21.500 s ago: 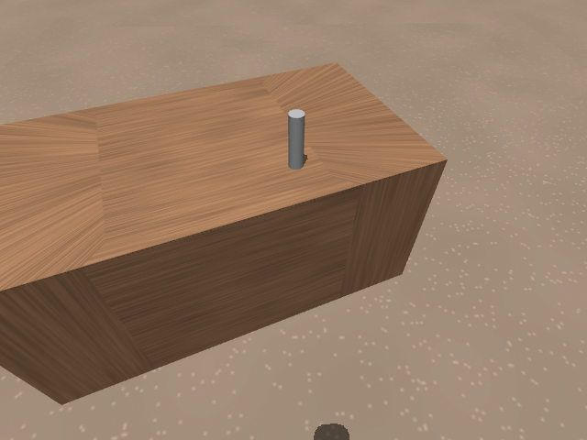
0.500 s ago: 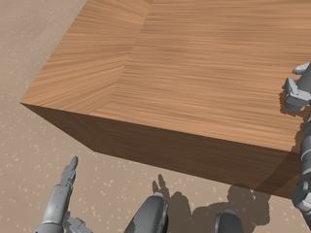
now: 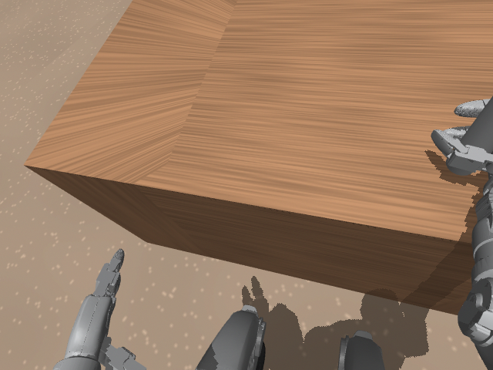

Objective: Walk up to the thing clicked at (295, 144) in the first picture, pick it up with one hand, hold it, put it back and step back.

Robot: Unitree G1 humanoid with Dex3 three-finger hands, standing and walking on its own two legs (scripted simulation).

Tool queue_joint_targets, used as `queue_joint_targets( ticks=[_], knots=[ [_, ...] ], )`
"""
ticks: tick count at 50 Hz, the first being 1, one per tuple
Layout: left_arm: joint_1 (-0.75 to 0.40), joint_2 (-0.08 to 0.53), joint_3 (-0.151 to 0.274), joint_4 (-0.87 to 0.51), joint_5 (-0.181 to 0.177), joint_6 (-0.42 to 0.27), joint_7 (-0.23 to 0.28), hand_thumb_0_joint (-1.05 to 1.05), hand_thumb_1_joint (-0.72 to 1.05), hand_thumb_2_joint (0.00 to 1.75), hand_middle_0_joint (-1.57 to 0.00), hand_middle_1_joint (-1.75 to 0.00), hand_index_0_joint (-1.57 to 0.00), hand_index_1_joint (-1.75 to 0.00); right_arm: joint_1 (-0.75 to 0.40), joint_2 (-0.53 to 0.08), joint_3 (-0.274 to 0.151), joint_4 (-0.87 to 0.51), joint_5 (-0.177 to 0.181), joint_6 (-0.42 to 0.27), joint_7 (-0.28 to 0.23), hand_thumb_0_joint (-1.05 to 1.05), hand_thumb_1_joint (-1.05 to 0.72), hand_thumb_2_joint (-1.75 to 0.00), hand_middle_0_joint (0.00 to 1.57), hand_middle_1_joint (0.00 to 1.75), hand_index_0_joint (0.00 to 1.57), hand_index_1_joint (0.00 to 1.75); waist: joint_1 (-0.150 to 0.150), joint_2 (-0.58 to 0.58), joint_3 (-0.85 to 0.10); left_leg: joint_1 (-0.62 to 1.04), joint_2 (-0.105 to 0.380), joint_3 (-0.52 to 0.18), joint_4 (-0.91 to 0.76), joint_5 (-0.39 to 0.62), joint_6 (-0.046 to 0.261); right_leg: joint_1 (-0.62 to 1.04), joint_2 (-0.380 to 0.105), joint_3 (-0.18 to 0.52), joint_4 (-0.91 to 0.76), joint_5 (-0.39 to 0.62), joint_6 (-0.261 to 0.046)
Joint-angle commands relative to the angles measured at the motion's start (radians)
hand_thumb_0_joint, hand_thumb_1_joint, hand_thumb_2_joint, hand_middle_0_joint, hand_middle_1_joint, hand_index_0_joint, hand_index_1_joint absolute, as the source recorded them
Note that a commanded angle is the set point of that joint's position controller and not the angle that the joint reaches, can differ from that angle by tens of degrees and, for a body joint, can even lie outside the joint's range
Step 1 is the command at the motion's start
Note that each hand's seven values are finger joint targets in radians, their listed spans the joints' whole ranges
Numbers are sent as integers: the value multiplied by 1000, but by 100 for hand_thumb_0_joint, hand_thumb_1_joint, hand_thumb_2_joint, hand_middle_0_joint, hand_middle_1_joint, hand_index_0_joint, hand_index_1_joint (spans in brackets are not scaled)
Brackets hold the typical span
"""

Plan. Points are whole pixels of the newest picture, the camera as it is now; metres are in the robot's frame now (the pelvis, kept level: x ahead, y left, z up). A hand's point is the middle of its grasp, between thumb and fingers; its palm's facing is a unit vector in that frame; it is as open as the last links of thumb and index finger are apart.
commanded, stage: open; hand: right
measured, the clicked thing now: (485, 133) +0.51 -0.23 +0.04
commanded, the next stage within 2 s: withdraw in 0.22 s
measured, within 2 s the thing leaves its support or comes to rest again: neither
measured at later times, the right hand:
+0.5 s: hand (482, 134) +0.51 -0.23 +0.04, palm faces +0.24 +0.97 -0.01, open 12.4 cm
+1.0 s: hand out of the picture +0.49 -0.37 +0.16, palm faces +0.42 +0.88 -0.23, open 16.7 cm
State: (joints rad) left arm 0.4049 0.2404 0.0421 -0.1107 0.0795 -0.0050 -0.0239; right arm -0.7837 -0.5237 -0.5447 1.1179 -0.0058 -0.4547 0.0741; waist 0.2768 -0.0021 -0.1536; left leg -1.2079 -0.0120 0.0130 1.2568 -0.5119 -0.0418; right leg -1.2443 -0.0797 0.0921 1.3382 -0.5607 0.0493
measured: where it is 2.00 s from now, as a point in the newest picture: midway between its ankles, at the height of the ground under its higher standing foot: outside the picture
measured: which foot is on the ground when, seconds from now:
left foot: down 0.00-1.00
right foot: down 0.00-1.00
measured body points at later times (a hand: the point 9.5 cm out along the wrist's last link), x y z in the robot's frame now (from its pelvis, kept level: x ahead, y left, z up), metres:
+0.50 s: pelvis +0.00 +0.00 +0.01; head +0.14 -0.05 +0.43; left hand +0.15 +0.27 +0.04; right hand +0.49 -0.28 +0.04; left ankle +0.04 +0.15 -0.61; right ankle +0.03 -0.14 -0.61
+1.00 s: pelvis +0.02 -0.01 +0.07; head +0.12 -0.04 +0.50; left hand +0.18 +0.24 +0.04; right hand +0.46 -0.41 +0.18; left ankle +0.04 +0.15 -0.61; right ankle +0.03 -0.14 -0.61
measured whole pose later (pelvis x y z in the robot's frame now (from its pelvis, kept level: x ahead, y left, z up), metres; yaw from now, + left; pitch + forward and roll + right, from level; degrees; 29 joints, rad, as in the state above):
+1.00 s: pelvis +0.02 -0.01 +0.07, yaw -1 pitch +19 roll +3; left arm 0.39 0.26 -0.01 0.03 -0.01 0.10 -0.04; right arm -0.83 -0.80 -0.54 1.21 -0.09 -0.12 0.08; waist 0.17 -0.02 -0.13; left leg -0.84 0.01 -0.01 0.92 -0.41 -0.06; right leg -0.88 -0.07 0.05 1.02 -0.47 0.03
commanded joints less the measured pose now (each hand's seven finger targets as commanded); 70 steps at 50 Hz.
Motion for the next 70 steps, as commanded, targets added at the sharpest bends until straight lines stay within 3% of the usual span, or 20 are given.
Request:
queue_joint_targets(
  ticks=[1, 14, 20, 24, 31, 39, 40, 42, 43, 47, 48, 51, 56, 58, 60, 61, 62, 63, 64, 70],
  knots=[
    [33, 166, 116, -182, 2, -52, 20, 0, -56, 6, -5, -5, -5, -5, -386, -232, -11, -230, 9, -62, -3, 0, 14, -40, 95, 66, 94, 66, -22, -243, -564, 281, -33, 34, -121, 348, 55, 413, 39, -47, -161, 376, -50],
    [40, 154, 103, -160, 5, -47, 18, 0, -55, 5, -5, -5, -5, -5, -386, -229, 1, -163, -2, -74, -5, 0, 25, -34, 65, 50, 65, 50, 1, -218, -482, 265, -33, 31, -139, 287, 55, 355, 42, -50, -172, 284, -56],
    [36, 213, 154, -228, -4, -48, 30, 0, -51, 2, -6, -5, -6, -4, -413, -332, -44, -256, 2, -74, -2, 0, 18, -42, 46, 46, 46, 46, 3, -230, -614, 359, -29, 24, -158, 323, 49, 422, 45, -53, -170, 309, -58],
    [30, 215, 149, -228, -18, -31, 36, 0, -52, 3, -5, -5, -5, -4, -452, -374, -47, -343, 11, -46, 5, 0, 17, -37, 44, 42, 43, 42, -30, -262, -655, 425, -31, 26, -194, 370, 48, 508, 53, -59, -204, 372, -54],
    [-4, 148, 73, -38, -32, -22, 37, 0, -53, 3, -5, -4, -5, -4, -457, -460, -57, -288, 24, 20, 40, 0, 31, -18, 25, 21, 24, 21, -90, -289, -427, 402, -21, 6, -266, 314, 53, 470, 51, -74, -280, 324, -49],
    [-33, 182, 65, -19, -58, -45, 53, 0, -58, 6, -8, -6, -7, -7, -482, -431, -9, -113, 57, 131, 169, 0, 32, -7, 8, 5, 7, 5, -12, -170, -478, 499, -24, 27, -348, 384, 36, 580, 43, -59, -338, 378, -64],
    [-69, 215, 69, -103, -70, -15, 49, 0, -55, 5, -7, -6, -7, -7, -409, -705, -79, -85, -56, 182, 109, 0, 35, -6, 8, 5, 7, 5, -137, -195, -495, 547, -19, 22, -372, 367, 40, 603, 53, -75, -384, 404, -47],
    [40, 162, 42, -5, -75, 20, 29, 0, -54, 5, -7, -6, -6, -6, -449, -467, 57, -32, -38, 224, 52, 0, 41, -6, 7, 5, 7, 5, -61, -191, -385, 471, -31, 38, -386, 354, 41, 626, 49, -73, -404, 397, -44],
    [43, 171, 49, 5, -77, 30, 22, 0, -55, 5, -7, -5, -6, -6, -428, -441, 69, -21, -40, 242, 45, 0, 41, -6, 7, 5, 7, 5, -63, -182, -359, 457, -32, 49, -388, 346, 43, 634, 50, -68, -421, 410, -39],
    [51, 242, 111, -29, -92, 65, 6, 0, -51, 7, -5, -5, -5, -5, -396, -737, -60, -150, -82, 287, -14, 0, 49, -5, 6, 6, 7, 6, -148, -216, -485, 564, -29, 53, -409, 427, 49, 763, 47, -73, -446, 578, -28],
    [64, 248, 123, 1, -94, 79, 3, 0, -43, 8, -5, -4, -4, -5, -379, -737, -65, -148, -83, 298, -28, 0, 48, -5, 6, 6, 6, 6, -155, -216, -447, 574, -28, 51, -424, 447, 45, 770, 51, -77, -453, 594, -30],
    [-7, 226, 119, 42, -104, 89, -11, 0, -53, 6, -6, -5, -6, -5, -364, -668, -39, -191, -80, 315, -52, 0, 50, -6, 6, 5, 6, 5, -174, -223, -418, 606, -24, 50, -443, 471, 49, 789, 53, -83, -482, 625, -29],
    [-81, 120, -11, 73, -111, 75, -33, 0, -55, 7, -6, -5, -5, -5, -187, -526, 18, -171, -68, 334, -69, 0, 49, -6, 6, 5, 6, 5, -214, -199, -354, 656, -26, 51, -478, 463, 52, 781, 48, -93, -530, 630, -21],
    [-97, 114, -2, 40, -114, 70, -33, 0, -55, 8, -6, -5, -5, -6, -218, -454, 84, -302, -57, 335, -65, 0, 50, -6, 6, 5, 6, 5, -203, -226, -421, 683, -24, 44, -490, 500, 51, 867, 47, -103, -538, 677, -16],
    [-44, 178, 57, 52, -119, 74, -26, 0, -55, 8, -6, -5, -5, -6, -45, -442, 84, -336, -41, 360, -67, 0, 48, -6, 6, 5, 6, 5, -207, -213, -369, 684, -24, 55, -504, 508, 52, 894, 48, -103, -555, 714, -15],
    [75, 216, 110, 153, -123, 90, -20, 0, -55, 8, -6, -5, -5, -6, 70, -530, 6, -420, -36, 370, -77, 0, 48, -6, 6, 5, 6, 5, -226, -230, -369, 689, -21, 57, -511, 520, 50, 922, 47, -106, -559, 744, -16],
    [46, 173, 63, 129, -128, 94, -25, 0, -55, 8, -6, -6, -6, -6, 111, -468, 55, -472, -27, 384, -73, 0, 45, -6, 7, 5, 6, 5, -235, -221, -334, 703, -18, 53, -526, 501, 50, 907, 52, -113, -574, 703, -18],
    [57, 245, 147, 111, -131, 97, -14, 0, -54, 7, -6, -5, -6, -6, 186, -504, 5, -587, -14, 396, -78, 0, 46, -6, 7, 5, 6, 5, -238, -205, -349, 726, -16, 56, -533, 503, 48, 925, 52, -116, -584, 679, -22],
    [40, 185, 87, 118, -133, 100, -18, 0, -54, 8, -6, -6, -5, -6, 213, -335, 119, -561, -1, 419, -68, 0, 46, -6, 7, 5, 6, 5, -212, -157, -274, 708, -19, 60, -539, 484, 49, 898, 50, -117, -596, 642, -24],
    [-13, 198, 126, 105, -157, 97, 15, 0, -51, 8, -6, -5, -5, -6, 493, -240, 127, -986, 51, 459, -98, 0, 45, -7, 6, 5, 6, 5, -261, -109, -179, 747, -7, 61, -578, 365, 51, 870, 52, -121, -660, 452, -33]
  ],
)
